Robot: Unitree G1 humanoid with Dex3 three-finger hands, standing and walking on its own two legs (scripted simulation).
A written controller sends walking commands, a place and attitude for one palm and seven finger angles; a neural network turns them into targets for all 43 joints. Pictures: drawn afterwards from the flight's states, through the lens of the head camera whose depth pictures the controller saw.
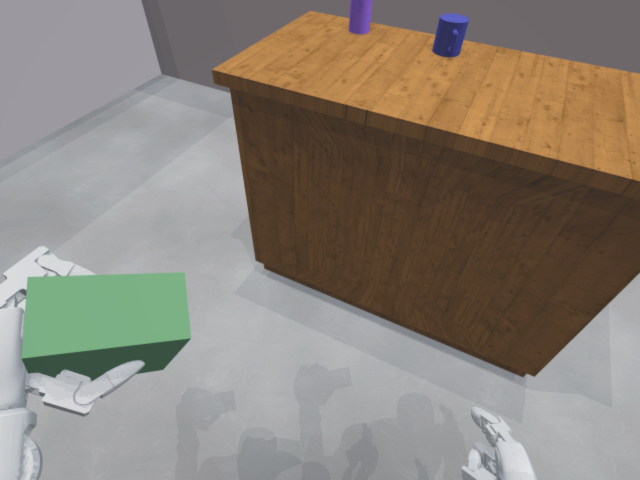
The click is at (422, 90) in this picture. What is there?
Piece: table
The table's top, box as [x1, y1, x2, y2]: [212, 11, 639, 199]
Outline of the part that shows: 212,69 214,83 639,199 638,73 463,40 460,53 457,56 443,57 436,55 431,50 435,35 371,22 368,33 354,34 348,31 348,18 313,11 305,13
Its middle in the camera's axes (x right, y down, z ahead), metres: +0.33 -0.39 +0.97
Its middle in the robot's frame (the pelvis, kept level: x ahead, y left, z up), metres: +1.01 -0.26 +0.05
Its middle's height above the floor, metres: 0.82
